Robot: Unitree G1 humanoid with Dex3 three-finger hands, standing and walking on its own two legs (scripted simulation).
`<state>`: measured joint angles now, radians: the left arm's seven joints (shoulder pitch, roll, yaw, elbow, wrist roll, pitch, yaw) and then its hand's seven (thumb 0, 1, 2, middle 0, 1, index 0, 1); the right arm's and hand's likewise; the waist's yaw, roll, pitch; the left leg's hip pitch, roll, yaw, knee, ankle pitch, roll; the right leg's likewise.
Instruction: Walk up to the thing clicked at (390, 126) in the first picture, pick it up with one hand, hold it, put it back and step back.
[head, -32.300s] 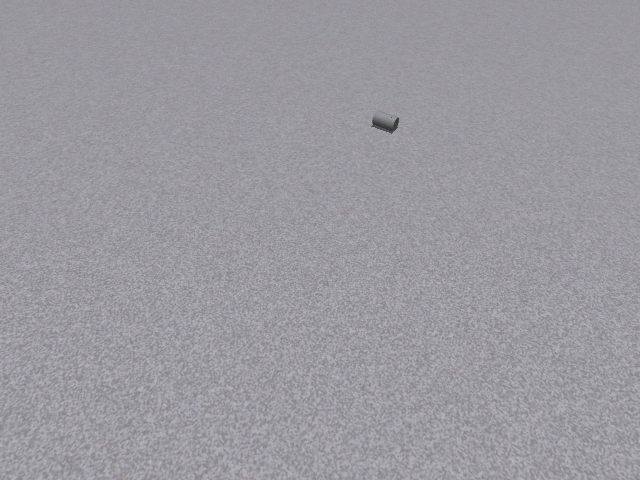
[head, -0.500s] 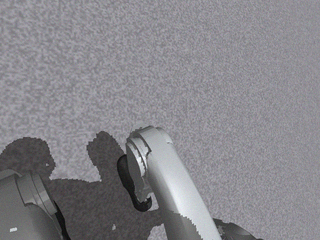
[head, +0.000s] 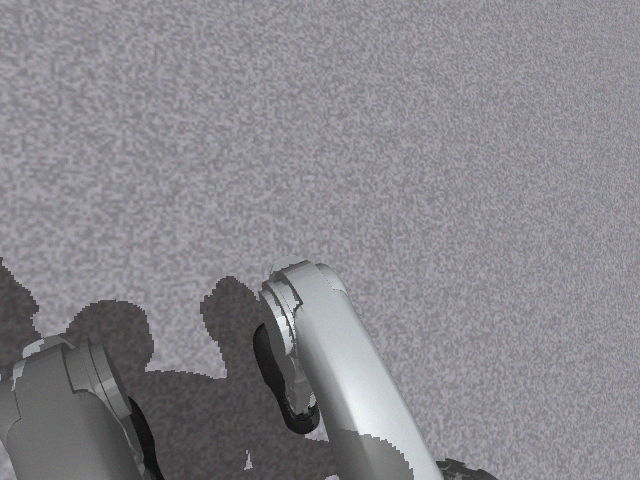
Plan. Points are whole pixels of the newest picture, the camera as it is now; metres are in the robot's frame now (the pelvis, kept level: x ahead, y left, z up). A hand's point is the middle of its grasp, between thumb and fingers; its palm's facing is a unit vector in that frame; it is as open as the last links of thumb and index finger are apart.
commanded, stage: approach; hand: left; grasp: from above
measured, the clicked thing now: out of the picture +0.50 +0.38 -0.28
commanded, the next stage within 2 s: none
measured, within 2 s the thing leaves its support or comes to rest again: neither
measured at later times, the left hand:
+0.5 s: hand out of the picture +0.47 +0.35 -0.19, palm faces +0.07 -0.43 -0.90, open 13.8 cm
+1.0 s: hand out of the picture +0.49 +0.33 -0.20, palm faces +0.10 -0.45 -0.89, open 13.9 cm
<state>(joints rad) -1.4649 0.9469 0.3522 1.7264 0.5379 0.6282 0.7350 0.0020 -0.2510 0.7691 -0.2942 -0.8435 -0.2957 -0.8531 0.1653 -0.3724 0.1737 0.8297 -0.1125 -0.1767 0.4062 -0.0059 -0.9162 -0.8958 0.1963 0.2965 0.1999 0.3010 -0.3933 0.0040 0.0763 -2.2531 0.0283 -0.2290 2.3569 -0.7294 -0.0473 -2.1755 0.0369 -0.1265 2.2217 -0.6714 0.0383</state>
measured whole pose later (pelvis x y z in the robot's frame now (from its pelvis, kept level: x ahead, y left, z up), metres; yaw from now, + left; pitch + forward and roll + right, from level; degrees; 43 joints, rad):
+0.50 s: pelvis -0.01 +0.00 +0.00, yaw +0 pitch +33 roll -12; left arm -1.45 1.01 0.38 1.70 0.52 0.58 0.76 0.00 -0.47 0.94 -0.11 -1.04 -0.11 -1.05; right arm 0.05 -0.40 0.24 0.85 -0.17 -0.20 0.37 -0.01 -0.92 -0.90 0.20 0.30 0.20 0.30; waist -0.40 -0.05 0.18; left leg -2.25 0.02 -0.24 2.37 -0.71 -0.05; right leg -2.17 0.03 -0.14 2.23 -0.65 0.04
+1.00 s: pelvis +0.00 +0.00 +0.00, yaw +0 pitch +33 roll -12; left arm -1.49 1.01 0.44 1.72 0.55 0.58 0.82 0.00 -0.48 0.94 -0.10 -1.04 -0.10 -1.04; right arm 0.11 -0.39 0.24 0.81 -0.17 -0.18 0.40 -0.01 -0.92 -0.90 0.20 0.30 0.20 0.30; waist -0.44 -0.05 0.18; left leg -2.26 0.02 -0.25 2.37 -0.72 -0.05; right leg -2.17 0.03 -0.14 2.23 -0.66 0.04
